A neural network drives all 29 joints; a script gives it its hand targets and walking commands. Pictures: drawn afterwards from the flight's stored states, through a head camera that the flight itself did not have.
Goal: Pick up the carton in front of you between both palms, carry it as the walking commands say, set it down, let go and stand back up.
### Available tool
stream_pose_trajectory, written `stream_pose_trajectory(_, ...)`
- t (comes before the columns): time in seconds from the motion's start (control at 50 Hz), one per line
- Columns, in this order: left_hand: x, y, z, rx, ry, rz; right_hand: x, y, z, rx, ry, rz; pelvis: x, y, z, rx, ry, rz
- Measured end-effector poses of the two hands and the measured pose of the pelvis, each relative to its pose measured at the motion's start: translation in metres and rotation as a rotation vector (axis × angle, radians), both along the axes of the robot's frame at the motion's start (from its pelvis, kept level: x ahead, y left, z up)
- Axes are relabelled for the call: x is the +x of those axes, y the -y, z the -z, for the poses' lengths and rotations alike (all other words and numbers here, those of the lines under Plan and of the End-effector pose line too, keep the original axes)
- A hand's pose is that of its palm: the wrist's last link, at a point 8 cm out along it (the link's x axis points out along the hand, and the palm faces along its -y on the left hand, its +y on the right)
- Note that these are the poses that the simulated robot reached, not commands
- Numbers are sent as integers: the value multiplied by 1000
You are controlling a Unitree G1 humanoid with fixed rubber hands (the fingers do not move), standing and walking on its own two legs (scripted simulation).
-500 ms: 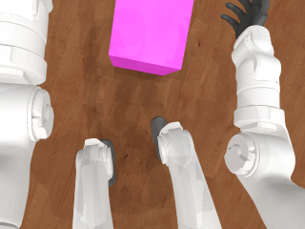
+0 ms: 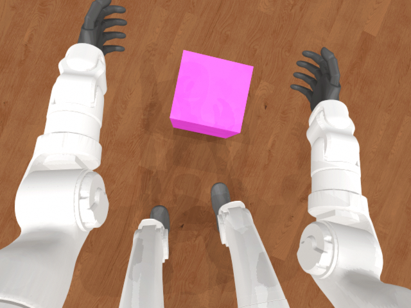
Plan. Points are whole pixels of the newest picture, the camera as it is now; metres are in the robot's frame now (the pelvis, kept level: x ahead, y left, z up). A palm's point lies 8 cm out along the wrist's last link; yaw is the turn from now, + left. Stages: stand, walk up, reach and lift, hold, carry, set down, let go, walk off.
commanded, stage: let go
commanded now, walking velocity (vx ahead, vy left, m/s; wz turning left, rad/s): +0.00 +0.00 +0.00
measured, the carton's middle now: (207, 101) +0.53 -0.12 -0.53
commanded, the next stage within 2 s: stand in 1.32 s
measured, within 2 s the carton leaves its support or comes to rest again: neither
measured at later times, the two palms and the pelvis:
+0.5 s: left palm (48, 160) +0.38 +0.15 +0.00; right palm (396, 203) +0.26 -0.27 +0.01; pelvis +0.06 -0.03 +0.09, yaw -2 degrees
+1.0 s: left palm out of the picture +0.26 +0.24 +0.05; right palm (383, 230) +0.25 -0.22 +0.05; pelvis +0.09 +0.01 +0.12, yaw -2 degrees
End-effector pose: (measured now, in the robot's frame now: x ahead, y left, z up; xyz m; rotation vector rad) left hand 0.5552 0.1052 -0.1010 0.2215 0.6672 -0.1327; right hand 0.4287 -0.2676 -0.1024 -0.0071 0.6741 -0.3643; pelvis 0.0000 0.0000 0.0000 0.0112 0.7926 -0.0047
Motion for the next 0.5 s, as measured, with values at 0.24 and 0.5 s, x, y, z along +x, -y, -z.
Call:
stream_pose_trajectory(0.24, -112, -25, -50, 36, -9, -188, -73, 7, -61, -28, -116, -246, 24, 19, -53, 14, 211, -5)
stream_pose_trajectory(0.5, -174, -43, -98, 49, -31, -129, -164, 7, -117, -19, -136, -245, 59, 26, -90, -6, 456, 33)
